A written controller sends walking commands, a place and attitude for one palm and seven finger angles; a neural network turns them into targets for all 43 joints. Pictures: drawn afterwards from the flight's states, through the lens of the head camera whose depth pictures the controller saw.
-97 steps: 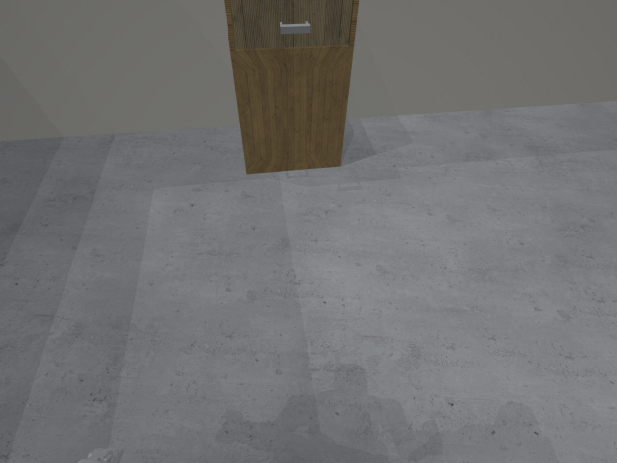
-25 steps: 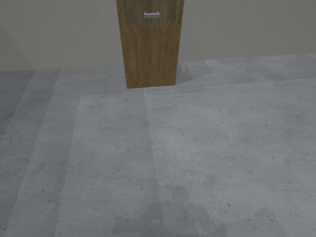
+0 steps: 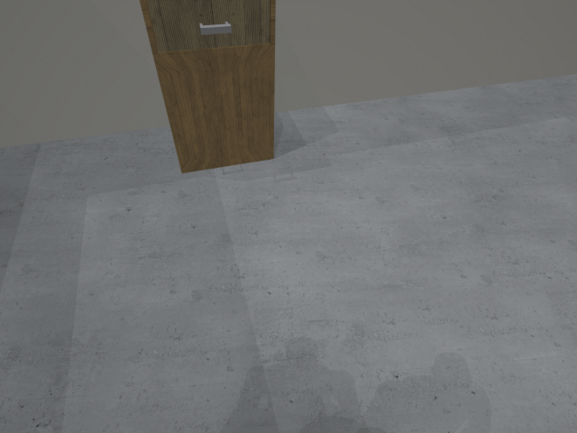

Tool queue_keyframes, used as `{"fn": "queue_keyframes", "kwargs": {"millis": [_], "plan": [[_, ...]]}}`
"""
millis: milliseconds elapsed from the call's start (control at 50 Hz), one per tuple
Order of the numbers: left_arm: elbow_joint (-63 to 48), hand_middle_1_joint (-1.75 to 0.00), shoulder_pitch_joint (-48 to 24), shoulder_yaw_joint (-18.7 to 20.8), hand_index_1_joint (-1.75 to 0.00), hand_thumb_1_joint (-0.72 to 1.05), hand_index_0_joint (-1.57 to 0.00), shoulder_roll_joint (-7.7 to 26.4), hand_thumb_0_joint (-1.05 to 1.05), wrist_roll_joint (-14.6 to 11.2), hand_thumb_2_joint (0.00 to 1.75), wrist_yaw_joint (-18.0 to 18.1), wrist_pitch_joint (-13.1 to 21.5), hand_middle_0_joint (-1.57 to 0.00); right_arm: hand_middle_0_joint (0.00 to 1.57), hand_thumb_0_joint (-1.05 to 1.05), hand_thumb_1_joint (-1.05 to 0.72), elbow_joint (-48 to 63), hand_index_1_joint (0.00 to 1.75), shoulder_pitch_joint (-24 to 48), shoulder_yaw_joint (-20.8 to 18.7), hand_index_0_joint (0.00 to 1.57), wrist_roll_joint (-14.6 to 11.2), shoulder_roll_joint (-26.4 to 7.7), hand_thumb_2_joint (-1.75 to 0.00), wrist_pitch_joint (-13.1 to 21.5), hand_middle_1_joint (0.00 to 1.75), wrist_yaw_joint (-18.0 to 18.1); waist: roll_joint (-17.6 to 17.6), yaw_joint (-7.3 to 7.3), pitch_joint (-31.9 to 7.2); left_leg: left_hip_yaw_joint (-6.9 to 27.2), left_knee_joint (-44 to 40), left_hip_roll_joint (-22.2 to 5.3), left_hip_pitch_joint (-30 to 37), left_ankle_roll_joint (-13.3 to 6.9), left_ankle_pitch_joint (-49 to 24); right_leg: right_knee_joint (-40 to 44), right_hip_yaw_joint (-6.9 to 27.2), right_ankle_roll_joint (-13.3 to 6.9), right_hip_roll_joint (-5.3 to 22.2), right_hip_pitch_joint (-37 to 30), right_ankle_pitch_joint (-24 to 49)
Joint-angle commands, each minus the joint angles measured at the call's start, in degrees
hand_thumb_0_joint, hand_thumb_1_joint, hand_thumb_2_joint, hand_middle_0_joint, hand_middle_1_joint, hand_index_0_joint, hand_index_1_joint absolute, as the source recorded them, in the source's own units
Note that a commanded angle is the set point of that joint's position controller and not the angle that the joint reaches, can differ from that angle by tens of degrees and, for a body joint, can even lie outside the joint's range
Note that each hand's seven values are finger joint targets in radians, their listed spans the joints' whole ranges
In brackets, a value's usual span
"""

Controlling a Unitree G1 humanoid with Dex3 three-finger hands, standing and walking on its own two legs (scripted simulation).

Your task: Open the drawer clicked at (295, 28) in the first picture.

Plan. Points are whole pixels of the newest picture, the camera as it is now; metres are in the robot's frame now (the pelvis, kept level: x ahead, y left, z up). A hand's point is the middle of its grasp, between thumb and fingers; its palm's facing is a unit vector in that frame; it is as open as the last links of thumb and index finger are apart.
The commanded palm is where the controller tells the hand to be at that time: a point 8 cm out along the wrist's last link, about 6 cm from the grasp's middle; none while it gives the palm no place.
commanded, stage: walk to a spot facing it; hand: left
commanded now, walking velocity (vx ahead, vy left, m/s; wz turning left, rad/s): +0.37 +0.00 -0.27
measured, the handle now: (214, 27) +1.47 +0.36 -0.04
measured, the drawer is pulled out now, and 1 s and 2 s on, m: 0.00 0.00 0.00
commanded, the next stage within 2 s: turn to face it in 1.56 s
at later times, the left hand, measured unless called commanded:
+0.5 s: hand (201, 414) +0.19 +0.15 -0.17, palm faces -0.03 -0.99 -0.12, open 7.4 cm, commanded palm none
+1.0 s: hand (229, 253) +0.50 +0.15 -0.15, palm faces -0.22 -0.96 -0.15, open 7.3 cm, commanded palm none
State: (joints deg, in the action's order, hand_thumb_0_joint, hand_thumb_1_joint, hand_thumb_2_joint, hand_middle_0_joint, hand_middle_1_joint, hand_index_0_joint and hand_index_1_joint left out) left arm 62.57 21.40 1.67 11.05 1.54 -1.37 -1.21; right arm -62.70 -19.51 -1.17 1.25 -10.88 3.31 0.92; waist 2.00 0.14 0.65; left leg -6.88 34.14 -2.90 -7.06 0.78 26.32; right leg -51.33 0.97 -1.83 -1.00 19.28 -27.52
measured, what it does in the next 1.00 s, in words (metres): walks ahead: right foot, then left foot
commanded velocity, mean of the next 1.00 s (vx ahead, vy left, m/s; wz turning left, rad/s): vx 0.37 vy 0.00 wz -0.18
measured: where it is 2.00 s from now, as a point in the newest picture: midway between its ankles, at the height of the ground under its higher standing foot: (321, 285)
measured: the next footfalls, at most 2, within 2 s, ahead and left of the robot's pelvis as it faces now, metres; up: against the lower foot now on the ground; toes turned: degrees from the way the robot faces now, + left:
right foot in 0.14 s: +0.15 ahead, -0.13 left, +0.00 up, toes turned -9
left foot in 0.54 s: +0.37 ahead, +0.09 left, +0.00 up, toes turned +5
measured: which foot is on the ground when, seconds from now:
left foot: down 0.00-0.14, up 0.16-0.52, down 0.54-1.00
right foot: up 0.00-0.12, down 0.14-0.56, up 0.58-1.00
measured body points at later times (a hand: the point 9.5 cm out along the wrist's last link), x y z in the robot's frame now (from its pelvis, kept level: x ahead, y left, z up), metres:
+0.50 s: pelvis +0.19 -0.01 +0.01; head +0.19 +0.01 +0.46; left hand +0.19 +0.20 -0.16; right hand +0.26 -0.25 -0.12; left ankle +0.31 +0.09 -0.70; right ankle +0.11 -0.13 -0.72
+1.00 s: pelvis +0.39 +0.00 +0.02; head +0.41 +0.00 +0.47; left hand +0.51 +0.20 -0.14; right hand +0.24 -0.18 -0.12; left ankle +0.33 +0.09 -0.72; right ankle +0.48 -0.17 -0.67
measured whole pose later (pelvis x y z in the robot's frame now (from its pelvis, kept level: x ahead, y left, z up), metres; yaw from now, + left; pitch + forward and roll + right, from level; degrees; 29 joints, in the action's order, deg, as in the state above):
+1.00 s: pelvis +0.39 +0.00 +0.02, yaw -13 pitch -1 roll +0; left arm 60.3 10.1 4.1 10.1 2.2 -1.3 -1.1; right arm -67.0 -27.5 -2.2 1.3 -5.6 4.4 1.3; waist 1.9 2.7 2.7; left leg -17.1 16.7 -2.0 1.4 -1.2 16.8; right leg -46.2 -5.3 0.1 6.7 32.6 -7.7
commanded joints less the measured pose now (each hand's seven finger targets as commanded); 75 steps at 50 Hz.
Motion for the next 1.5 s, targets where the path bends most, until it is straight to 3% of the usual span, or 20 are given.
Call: {"fn": "queue_keyframes", "kwargs": {"millis": [0,80,100,120,140,260,420,500,540,580,660,980,1040,1080,1100,1120,1140,1200,1260,1480], "plan": [[-10.6,-0.30,-15.3,1.5,-0.30,0.90,-0.20,3.8,0.00,-0.4,0.90,-0.5,3.3,-0.20,0.20,0.00,-0.90,-0.1,0.30,-8.0,-2.1,0.20,0.7,-10.5,-0.90,1.2,0.30,1.1,-9.6,3.41,9.2,16.8,-18.0,-20.4,8.5,-11.5,-27.9,-3.1,-1.4,-0.2,7.1,21.6,-2.5],[-4.4,-0.30,2.1,2.2,-0.30,0.90,-0.20,3.3,0.00,-0.2,0.90,-1.0,3.1,-0.20,0.20,0.00,-0.90,0.2,0.30,-1.7,-2.2,0.20,0.0,-10.8,-0.90,1.1,0.30,0.7,-5.6,-6.08,0.8,0.3,-2.3,-10.4,-4.7,-5.3,-34.7,16.6,-11.1,-1.7,-0.1,-12.4,14.3],[-1.5,-0.30,11.5,3.2,-0.30,0.90,-0.20,7.0,0.00,0.1,0.90,-0.3,3.8,-0.20,0.20,0.00,-0.90,0.5,0.30,-1.8,-2.1,0.20,-0.6,-9.7,-0.90,1.2,0.30,0.1,0.2,-9.76,-3.9,-3.3,12.1,-7.4,-11.5,-3.1,-32.4,19.7,-6.0,-3.4,3.0,-24.8,13.7],[-0.2,-0.30,17.7,4.7,-0.30,0.90,-0.20,13.2,0.00,0.1,0.90,0.9,4.6,-0.20,0.20,0.00,-0.90,2.5,0.30,-1.8,-1.2,0.20,-1.4,-4.8,-0.90,1.8,0.30,-0.5,15.8,-10.92,-7.8,-4.4,30.7,-1.4,-24.5,-0.9,-4.8,29.8,20.6,-9.7,19.5,-31.9,7.7],[-0.5,-0.30,15.8,4.3,-0.30,0.90,-0.20,14.0,0.00,-1.2,0.90,1.4,4.3,-0.20,0.20,0.00,-0.90,4.7,0.30,2.3,-1.6,0.20,-1.1,-4.9,-0.90,1.4,0.30,-0.5,10.2,-9.45,-5.5,0.9,39.6,-1.2,-30.3,-1.4,6.2,38.0,33.4,-13.5,25.7,-28.8,5.2],[-4.4,-0.30,-1.7,2.1,-0.30,0.90,-0.20,6.7,0.00,0.1,0.90,2.4,4.9,-0.20,0.20,0.00,-0.90,2.3,0.30,-0.6,-2.1,0.20,0.4,-0.9,-0.90,-1.4,0.30,-1.4,2.0,0.69,3.9,3.1,29.1,-7.2,-22.8,0.4,-7.0,40.1,10.8,-9.1,16.8,-1.6,7.6],[-2.4,-0.30,1.1,2.5,-0.30,0.90,-0.20,7.7,0.00,0.0,0.90,1.9,5.4,-0.20,0.20,0.00,-0.90,7.7,0.30,9.5,-2.4,0.20,-0.2,-1.2,-0.90,-0.2,0.30,-2.8,3.7,-1.18,6.0,0.1,7.0,-4.5,-19.5,0.4,-13.7,39.6,6.4,-7.7,14.5,-6.7,12.1],[-2.9,-0.30,-0.5,2.6,-0.30,0.90,-0.20,6.3,0.00,-0.3,0.90,1.7,4.9,-0.20,0.20,0.00,-0.90,4.6,0.30,-1.8,-3.3,0.20,0.1,-4.6,-0.90,0.9,0.30,-1.7,-3.6,4.75,3.2,-1.1,-3.5,-2.0,2.0,-0.8,-12.7,23.4,1.1,-4.6,9.2,-0.2,18.0],[-5.8,-0.30,0.5,1.8,-0.30,0.90,-0.20,1.2,0.00,-0.7,0.90,0.9,4.8,-0.20,0.20,0.00,-0.90,1.8,0.30,-15.5,-5.5,0.20,0.8,-14.9,-0.90,0.9,0.30,-0.7,-24.1,7.57,-3.6,32.3,-21.1,-23.8,14.4,-8.4,2.7,-11.4,-6.4,-0.2,-1.3,15.5,-4.8],[-5.8,-0.30,-3.8,2.4,-0.30,0.90,-0.20,2.4,0.00,-0.1,0.90,1.1,4.4,-0.20,0.20,0.00,-0.90,3.3,0.30,-6.9,-4.1,0.20,0.3,-9.5,-0.90,0.3,0.30,-0.1,-13.7,4.98,2.2,31.4,-25.8,-23.8,3.1,-9.1,14.9,-23.6,-0.6,-1.1,4.1,20.9,2.4],[-3.0,-0.30,0.2,2.3,-0.30,0.90,-0.20,-0.4,0.00,0.5,0.90,0.1,2.7,-0.20,0.20,0.00,-0.90,3.8,0.30,-0.3,-2.6,0.20,0.1,-3.4,-0.90,1.9,0.30,0.2,-7.4,-0.76,3.3,11.0,-25.5,-16.2,-6.1,-6.2,-2.8,-19.5,-1.0,0.8,7.3,14.9,13.1],[-8.3,-0.30,-20.1,1.6,-0.30,0.90,-0.20,-1.0,0.00,0.2,0.90,-0.4,2.3,-0.20,0.20,0.00,-0.90,-4.0,0.30,-14.6,-1.8,0.20,0.6,-2.3,-0.90,1.7,0.30,0.6,-8.5,4.02,8.5,-1.8,-23.4,-16.2,9.1,-8.1,-30.5,10.7,-7.6,0.7,6.9,18.3,18.0],[-8.0,-0.30,-18.2,1.7,-0.30,0.90,-0.20,-0.2,0.00,0.1,0.90,-0.1,2.9,-0.20,0.20,0.00,-0.90,-4.5,0.30,-14.3,-2.0,0.20,0.7,-3.2,-0.90,1.3,0.30,0.6,-8.4,2.35,7.2,-3.6,-17.7,-16.5,9.8,-7.5,-41.2,15.4,-9.9,-1.3,4.1,10.9,14.0],[-4.5,-0.30,-7.1,2.4,-0.30,0.90,-0.20,1.5,0.00,0.4,0.90,0.1,3.8,-0.20,0.20,0.00,-0.90,-4.3,0.30,-12.4,-2.1,0.20,0.3,-4.1,-0.90,1.1,0.30,0.6,-7.3,-2.85,0.9,-6.7,-3.8,-14.0,7.0,-5.3,-50.9,20.7,-12.6,-2.8,0.5,-5.6,16.5],[-1.8,-0.30,1.7,3.5,-0.30,0.90,-0.20,4.9,0.00,0.6,0.90,0.5,4.5,-0.20,0.20,0.00,-0.90,-3.6,0.30,-11.2,-2.2,0.20,-0.3,-3.8,-0.90,1.2,0.30,0.1,-4.2,-6.88,-5.0,-7.8,9.1,-12.1,-2.5,-3.3,-45.7,21.2,-7.9,-5.0,4.1,-20.9,18.8],[-0.3,-0.30,9.2,5.2,-0.30,0.90,-0.20,11.4,0.00,0.5,0.90,1.4,5.1,-0.20,0.20,0.00,-0.90,-1.7,0.30,-12.5,-1.7,0.20,-1.2,-0.4,-0.90,1.7,0.30,-0.3,8.4,-8.47,-13.2,-9.2,28.2,-5.1,-19.4,-0.6,-14.8,25.1,14.9,-11.0,20.5,-36.7,20.1],[0.4,-0.30,11.0,5.4,-0.30,0.90,-0.20,14.1,0.00,-0.9,0.90,1.7,4.8,-0.20,0.20,0.00,-0.90,0.3,0.30,-8.9,-1.7,0.20,-1.3,-0.6,-0.90,1.4,0.30,-0.2,7.2,-7.67,-12.3,-2.4,42.3,-0.7,-27.7,-0.7,5.9,32.8,27.9,-15.5,28.0,-35.8,25.4],[-2.6,-0.30,-2.5,3.2,-0.30,0.90,-0.20,6.0,0.00,-0.9,0.90,2.1,5.0,-0.20,0.20,0.00,-0.90,1.2,0.30,-2.7,-2.4,0.20,-0.1,1.1,-0.90,0.1,0.30,-0.4,0.0,-2.41,1.4,5.8,42.2,-7.9,-28.1,-1.2,-7.1,38.5,13.7,-9.5,22.5,-11.4,14.2],[-3.2,-0.30,-5.1,2.4,-0.30,0.90,-0.20,2.1,0.00,-0.1,0.90,2.4,5.9,-0.20,0.20,0.00,-0.90,-0.2,0.30,-7.6,-2.4,0.20,0.5,2.9,-0.90,-1.7,0.30,-0.8,1.4,2.07,1.8,4.4,34.5,-8.3,-23.2,0.1,-10.8,40.8,2.7,-6.9,17.7,-3.2,15.7],[-0.9,-0.30,2.0,1.5,-0.30,0.90,-0.20,5.3,0.00,-0.3,0.90,2.2,6.8,-0.20,0.20,0.00,-0.90,8.8,0.30,13.6,-1.9,0.20,0.2,-0.3,-0.90,-1.6,0.30,-3.2,2.3,-1.62,7.1,1.3,9.3,-5.9,-27.2,0.2,-18.5,41.0,-2.8,-6.2,17.5,-13.1,27.3]]}}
